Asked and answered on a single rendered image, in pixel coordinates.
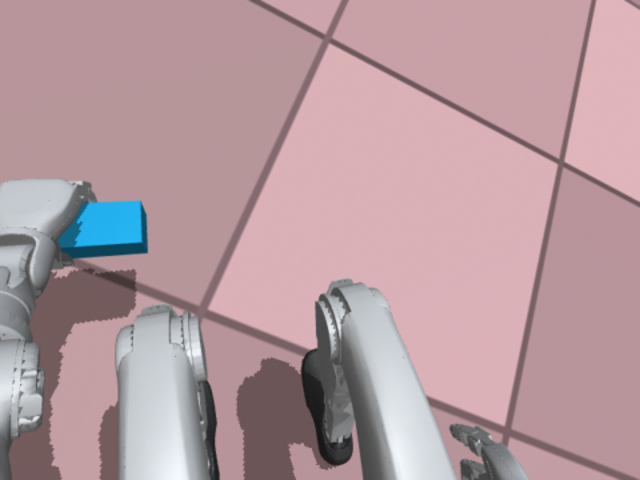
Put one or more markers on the left robot hand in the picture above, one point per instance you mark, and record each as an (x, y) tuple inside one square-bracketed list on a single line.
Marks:
[(48, 206)]

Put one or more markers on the left robot foot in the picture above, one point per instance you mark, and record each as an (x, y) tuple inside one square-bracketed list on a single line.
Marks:
[(210, 432)]

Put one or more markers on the right robot hand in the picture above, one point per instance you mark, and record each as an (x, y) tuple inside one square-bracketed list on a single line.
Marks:
[(499, 462)]

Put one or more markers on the right robot foot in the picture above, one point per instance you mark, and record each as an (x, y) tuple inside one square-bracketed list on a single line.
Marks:
[(333, 453)]

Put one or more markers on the carton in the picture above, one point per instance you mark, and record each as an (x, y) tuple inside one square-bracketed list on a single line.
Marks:
[(106, 229)]

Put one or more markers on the left robot arm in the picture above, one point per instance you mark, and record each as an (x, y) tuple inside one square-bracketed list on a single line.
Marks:
[(26, 260)]

